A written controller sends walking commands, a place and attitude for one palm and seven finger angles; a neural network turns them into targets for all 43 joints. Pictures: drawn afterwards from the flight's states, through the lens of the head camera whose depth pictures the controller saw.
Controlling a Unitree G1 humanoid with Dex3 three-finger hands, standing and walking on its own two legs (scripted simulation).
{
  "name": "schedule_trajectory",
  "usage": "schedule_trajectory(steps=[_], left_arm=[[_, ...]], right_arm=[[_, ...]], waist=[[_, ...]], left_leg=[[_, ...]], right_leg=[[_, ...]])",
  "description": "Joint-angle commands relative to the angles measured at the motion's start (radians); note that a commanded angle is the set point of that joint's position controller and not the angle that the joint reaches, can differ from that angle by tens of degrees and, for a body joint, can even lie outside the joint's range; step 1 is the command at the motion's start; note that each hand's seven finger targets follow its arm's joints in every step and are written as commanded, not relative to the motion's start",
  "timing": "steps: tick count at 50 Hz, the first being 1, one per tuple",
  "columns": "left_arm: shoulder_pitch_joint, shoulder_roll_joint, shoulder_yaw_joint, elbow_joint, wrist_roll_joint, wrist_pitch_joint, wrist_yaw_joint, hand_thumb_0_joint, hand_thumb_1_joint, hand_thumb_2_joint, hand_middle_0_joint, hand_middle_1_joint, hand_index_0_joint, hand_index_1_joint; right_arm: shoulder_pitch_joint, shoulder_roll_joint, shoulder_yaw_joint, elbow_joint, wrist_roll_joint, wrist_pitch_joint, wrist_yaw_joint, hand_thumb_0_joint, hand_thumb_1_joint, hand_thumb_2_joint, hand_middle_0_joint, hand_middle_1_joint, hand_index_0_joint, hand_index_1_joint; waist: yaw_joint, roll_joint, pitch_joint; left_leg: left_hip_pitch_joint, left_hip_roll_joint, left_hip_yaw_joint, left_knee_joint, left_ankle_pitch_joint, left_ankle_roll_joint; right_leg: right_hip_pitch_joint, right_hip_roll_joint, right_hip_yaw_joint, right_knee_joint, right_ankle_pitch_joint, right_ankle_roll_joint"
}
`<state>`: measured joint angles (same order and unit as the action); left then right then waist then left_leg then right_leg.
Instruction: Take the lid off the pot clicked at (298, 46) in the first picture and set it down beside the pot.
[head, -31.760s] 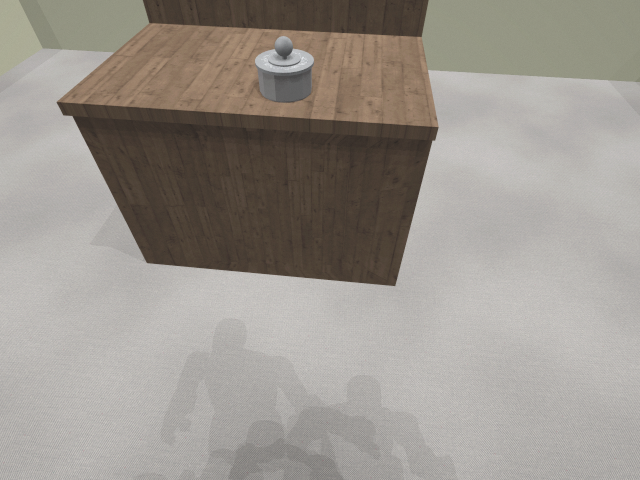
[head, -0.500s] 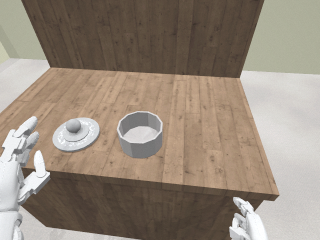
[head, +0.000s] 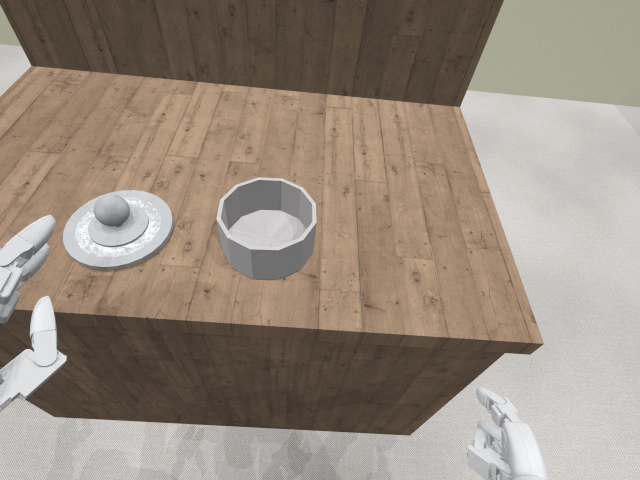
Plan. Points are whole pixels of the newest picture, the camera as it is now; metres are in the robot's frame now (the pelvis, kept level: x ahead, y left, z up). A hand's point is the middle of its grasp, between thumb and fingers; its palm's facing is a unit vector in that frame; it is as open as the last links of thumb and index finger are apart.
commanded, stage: step back with the hand held close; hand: left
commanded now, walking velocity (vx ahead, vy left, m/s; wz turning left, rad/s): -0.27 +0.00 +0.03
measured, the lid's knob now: (112, 210) +0.47 +0.34 +0.01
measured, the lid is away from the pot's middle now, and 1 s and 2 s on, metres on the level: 0.24 0.24 0.24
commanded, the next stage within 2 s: stop stepping back and stand still in 0.80 s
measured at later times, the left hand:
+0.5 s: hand out of the picture +0.11 +0.25 +0.16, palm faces +0.34 -0.83 -0.43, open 7.4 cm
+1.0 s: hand out of the picture +0.03 +0.26 +0.14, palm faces +0.31 -0.89 -0.33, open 7.4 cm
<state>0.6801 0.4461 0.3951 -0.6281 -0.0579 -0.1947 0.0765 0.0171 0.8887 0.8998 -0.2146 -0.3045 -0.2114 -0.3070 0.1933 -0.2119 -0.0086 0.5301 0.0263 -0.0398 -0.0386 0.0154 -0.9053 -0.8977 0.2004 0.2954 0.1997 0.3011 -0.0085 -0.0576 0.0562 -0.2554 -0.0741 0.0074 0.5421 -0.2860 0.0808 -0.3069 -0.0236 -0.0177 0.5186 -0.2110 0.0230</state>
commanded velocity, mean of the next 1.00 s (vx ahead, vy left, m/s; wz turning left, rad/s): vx -0.28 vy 0.00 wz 0.02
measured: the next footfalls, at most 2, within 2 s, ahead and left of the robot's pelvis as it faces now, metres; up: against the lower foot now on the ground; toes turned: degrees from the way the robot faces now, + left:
right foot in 0.74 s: -0.14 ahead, -0.16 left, +0.00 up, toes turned -5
left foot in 0.96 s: -0.15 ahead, +0.11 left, +0.00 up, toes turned -1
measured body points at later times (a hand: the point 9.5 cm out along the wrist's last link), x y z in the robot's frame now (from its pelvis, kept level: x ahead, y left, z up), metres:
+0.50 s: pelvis -0.07 +0.01 -0.01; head -0.06 +0.05 +0.44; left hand +0.09 +0.30 +0.19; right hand +0.09 -0.24 -0.06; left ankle +0.00 +0.07 -0.73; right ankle -0.07 -0.14 -0.70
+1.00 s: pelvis -0.18 +0.02 -0.03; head -0.19 +0.07 +0.42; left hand +0.00 +0.30 +0.16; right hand -0.04 -0.25 -0.08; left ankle -0.19 +0.11 -0.74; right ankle -0.18 -0.15 -0.73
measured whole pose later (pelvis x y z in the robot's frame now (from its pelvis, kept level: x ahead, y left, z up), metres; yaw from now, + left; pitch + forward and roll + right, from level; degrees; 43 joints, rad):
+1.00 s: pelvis -0.18 +0.02 -0.03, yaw +0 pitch +2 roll -3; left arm 0.50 0.41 0.36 -0.58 -0.05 -0.22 0.09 0.01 0.89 0.90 -0.22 -0.30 -0.21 -0.31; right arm 0.25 -0.24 -0.03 0.61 0.05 -0.07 -0.05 0.02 -0.90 -0.90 0.20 0.30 0.20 0.30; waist -0.04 -0.05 -0.06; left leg -0.41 -0.01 -0.03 0.83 -0.51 0.03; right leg -0.40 -0.08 -0.06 0.77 -0.39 0.06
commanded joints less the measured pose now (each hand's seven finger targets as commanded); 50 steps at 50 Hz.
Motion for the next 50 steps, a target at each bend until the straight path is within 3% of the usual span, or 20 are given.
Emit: schedule_trajectory(steps=[1, 7, 10, 15, 18, 21, 23, 25, 27, 35, 37, 39, 41, 44, 45, 46, 47, 48, 49, 50], left_arm=[[-0.031, 0.101, 0.124, -0.239, -0.008, -0.075, 0.033, 0.0, 0.9, 0.9, -0.2, -0.3, -0.2, -0.3], [-0.131, 0.077, 0.081, -0.143, 0.004, -0.059, 0.032, 0.0, 0.9, 0.9, -0.2, -0.3, -0.2, -0.3], [-0.124, 0.06, 0.06, -0.126, -0.002, -0.056, 0.025, 0.0, 0.9, 0.9, -0.2, -0.3, -0.2, -0.3], [-0.028, 0.122, 0.111, -0.247, -0.022, -0.082, 0.045, 0.0, 0.9, 0.9, -0.2, -0.3, -0.2, -0.3], [0.004, 0.136, 0.131, -0.315, -0.022, -0.097, 0.062, 0.0, 0.9, 0.9, -0.2, -0.3, -0.2, -0.3], [-0.054, 0.138, 0.151, -0.312, 0.001, -0.109, 0.071, 0.0, 0.9, 0.9, -0.2, -0.3, -0.2, -0.3], [-0.133, 0.139, 0.153, -0.304, 0.005, -0.112, 0.084, 0.0, 0.9, 0.9, -0.2, -0.3, -0.2, -0.3], [-0.139, 0.093, 0.123, -0.228, -0.004, -0.102, 0.082, 0.0, 0.9, 0.9, -0.2, -0.3, -0.2, -0.3], [-0.13, 0.064, 0.087, -0.196, -0.006, -0.085, 0.079, 0.0, 0.9, 0.9, -0.2, -0.3, -0.2, -0.3], [-0.066, 0.114, 0.088, -0.239, -0.013, -0.09, 0.04, 0.0, 0.9, 0.9, -0.2, -0.3, -0.2, -0.3], [-0.019, 0.194, 0.151, -0.257, -0.013, -0.111, 0.033, 0.0, 0.9, 0.9, -0.2, -0.3, -0.2, -0.3], [-0.014, 0.168, 0.131, -0.256, -0.025, -0.128, 0.022, 0.0, 0.9, 0.9, -0.2, -0.3, -0.2, -0.3], [-0.025, 0.152, 0.109, -0.251, -0.035, -0.13, 0.028, 0.0, 0.9, 0.9, -0.2, -0.3, -0.2, -0.3], [-0.128, 0.129, 0.104, -0.199, -0.026, -0.101, 0.038, 0.0, 0.9, 0.9, -0.2, -0.3, -0.2, -0.3], [-0.429, -0.088, -0.296, 0.567, 0.122, 0.093, -0.074, 0.0, 0.9, 0.9, -0.2, -0.3, -0.2, -0.3], [-0.444, 0.217, 0.125, -0.399, -0.027, -0.071, 0.014, 0.0, 0.9, 0.9, -0.2, -0.3, -0.2, -0.3], [-0.312, 0.218, 0.153, -0.208, -0.016, -0.101, 0.046, 0.0, 0.9, 0.9, -0.2, -0.3, -0.2, -0.3], [-0.223, 0.168, 0.11, -0.211, -0.002, -0.119, 0.05, 0.0, 0.9, 0.9, -0.2, -0.3, -0.2, -0.3], [-0.14, 0.133, 0.121, -0.211, -0.016, -0.107, 0.055, 0.0, 0.9, 0.9, -0.2, -0.3, -0.2, -0.3], [-0.16, 0.145, 0.125, -0.303, -0.018, -0.117, 0.051, 0.0, 0.9, 0.9, -0.2, -0.3, -0.2, -0.3]], right_arm=[[-0.078, -0.128, -0.046, -0.147, -0.009, -0.075, -0.015, 0.0, -0.9, -0.9, 0.2, 0.3, 0.2, 0.3], [-0.054, -0.144, -0.044, -0.119, -0.009, -0.092, -0.012, 0.0, -0.9, -0.9, 0.2, 0.3, 0.2, 0.3], [-0.05, -0.139, -0.051, -0.132, 0.006, -0.077, -0.011, 0.0, -0.9, -0.9, 0.2, 0.3, 0.2, 0.3], [-0.058, -0.11, -0.052, -0.161, 0.017, -0.046, -0.008, 0.0, -0.9, -0.9, 0.2, 0.3, 0.2, 0.3], [-0.088, -0.112, -0.041, -0.178, 0.012, -0.052, -0.02, 0.0, -0.9, -0.9, 0.2, 0.3, 0.2, 0.3], [-0.102, -0.116, -0.034, -0.182, 0.003, -0.087, -0.031, 0.0, -0.9, -0.9, 0.2, 0.3, 0.2, 0.3], [-0.067, -0.103, -0.038, -0.151, -0.016, -0.114, -0.035, 0.0, -0.9, -0.9, 0.2, 0.3, 0.2, 0.3], [-0.031, -0.103, -0.055, -0.11, -0.015, -0.13, -0.024, 0.0, -0.9, -0.9, 0.2, 0.3, 0.2, 0.3], [-0.024, -0.115, -0.066, -0.104, -0.005, -0.14, -0.016, 0.0, -0.9, -0.9, 0.2, 0.3, 0.2, 0.3], [-0.063, -0.123, -0.031, -0.122, -0.018, -0.134, 0.002, 0.0, -0.9, -0.9, 0.2, 0.3, 0.2, 0.3], [-0.062, -0.118, -0.027, -0.126, -0.016, -0.123, 0.003, 0.0, -0.9, -0.9, 0.2, 0.3, 0.2, 0.3], [-0.049, -0.119, -0.049, -0.134, 0.003, -0.114, -0.004, 0.0, -0.9, -0.9, 0.2, 0.3, 0.2, 0.3], [-0.052, -0.098, -0.062, -0.119, 0.014, -0.1, -0.009, 0.0, -0.9, -0.9, 0.2, 0.3, 0.2, 0.3], [-0.099, -0.061, -0.029, -0.115, 0.011, -0.073, -0.009, 0.0, -0.9, -0.9, 0.2, 0.3, 0.2, 0.3], [-0.029, -0.187, -0.084, 0.117, -0.013, -0.08, 0.042, 0.0, -0.9, -0.9, 0.2, 0.3, 0.2, 0.3], [-0.112, -0.078, -0.041, -0.184, 0.034, -0.081, 0.009, 0.0, -0.9, -0.9, 0.2, 0.3, 0.2, 0.3], [-0.084, -0.101, -0.02, -0.104, 0.025, -0.082, -0.032, 0.0, -0.9, -0.9, 0.2, 0.3, 0.2, 0.3], [-0.081, -0.115, -0.029, -0.136, 0.031, -0.106, -0.038, 0.0, -0.9, -0.9, 0.2, 0.3, 0.2, 0.3], [-0.063, -0.103, -0.038, -0.14, 0.027, -0.125, -0.029, 0.0, -0.9, -0.9, 0.2, 0.3, 0.2, 0.3], [-0.022, -0.108, -0.052, -0.13, 0.017, -0.141, -0.013, 0.0, -0.9, -0.9, 0.2, 0.3, 0.2, 0.3]], waist=[[0.02, 0.263, -0.145], [0.005, 0.104, -0.066], [-0.003, -0.035, -0.162], [-0.018, -0.031, -0.19], [-0.018, 0.112, -0.15], [-0.008, 0.397, -0.093], [-0.021, 0.356, -0.061], [-0.015, 0.208, -0.087], [-0.012, 0.158, -0.142], [0.011, 0.247, -0.255], [0.011, 0.175, -0.274], [-0.002, 0.038, -0.247], [-0.027, -0.139, -0.195], [-0.043, -0.068, -0.086], [-0.143, 0.092, -0.028], [-0.041, 0.045, -0.011], [-0.06, 0.04, 0.036], [-0.033, 0.114, 0.025], [-0.026, 0.296, -0.008], [-0.042, 0.341, -0.071]], left_leg=[[-0.071, 0.292, -0.226, -0.172, 0.443, 0.022], [-0.103, 0.274, -0.218, -0.094, 0.349, 0.015], [-0.067, 0.191, -0.159, 0.054, 0.238, -0.019], [-0.047, 0.095, -0.095, 0.231, -0.12, -0.047], [-0.084, 0.157, -0.166, 0.031, -0.137, -0.024], [-0.35, 0.354, -0.362, -0.33, -0.277, 0.043], [-0.382, 0.398, -0.389, -0.37, -0.261, 0.071], [-0.183, 0.376, -0.308, -0.245, 0.036, 0.066], [-0.031, 0.347, -0.251, -0.22, 0.115, 0.043], [-0.044, 0.262, -0.194, -0.158, 0.0, -0.029], [-0.095, 0.2, -0.155, -0.086, -0.142, -0.046], [-0.11, 0.124, -0.081, 0.132, -0.274, -0.083], [0.036, 0.072, -0.034, 0.57, -0.13, -0.108], [-0.158, 0.121, -0.109, 0.548, -0.175, -0.088], [-0.159, 0.135, -0.173, 0.581, -0.168, -0.072], [-0.119, 0.129, -0.12, 0.28, -0.118, -0.074], [-0.114, 0.154, -0.106, 0.068, -0.081, -0.068], [-0.143, 0.191, -0.174, -0.141, -0.046, -0.025], [-0.07, 0.282, -0.267, -0.235, 0.17, 0.018], [0.019, 0.34, -0.316, -0.177, 0.423, 0.064]], right_leg=[[0.11, -0.045, 0.012, 0.13, -0.072, -0.015], [0.098, -0.064, 0.027, 0.002, 0.019, -0.025], [0.108, -0.148, 0.094, -0.053, 0.272, -0.074], [-0.04, -0.308, 0.198, -0.169, 0.044, -0.157], [-0.068, -0.205, 0.102, -0.061, -0.016, -0.11], [0.067, -0.001, -0.008, 0.327, -0.216, -0.018], [0.001, 0.019, 0.055, 0.584, -0.312, -0.013], [-0.122, 0.004, 0.057, 0.514, -0.333, -0.007], [-0.145, 0.004, 0.022, 0.398, -0.327, 0.005], [0.121, 0.029, -0.051, -0.118, -0.042, -0.013], [0.156, -0.014, -0.045, -0.153, 0.01, -0.046], [0.025, -0.118, 0.002, -0.128, -0.076, -0.126], [-0.283, -0.332, 0.133, -0.216, -0.061, -0.2], [-0.196, -0.323, 0.095, -0.081, 0.36, -0.171], [-0.325, -0.369, 0.044, 0.066, 0.443, -0.12], [-0.256, -0.237, 0.008, 0.04, 0.21, -0.091], [-0.243, -0.191, -0.002, 0.115, 0.111, -0.069], [-0.17, -0.109, 0.006, 0.235, 0.031, -0.06], [-0.214, 0.001, -0.014, 0.364, -0.158, -0.029], [-0.257, 0.043, 0.019, 0.476, -0.32, -0.016]])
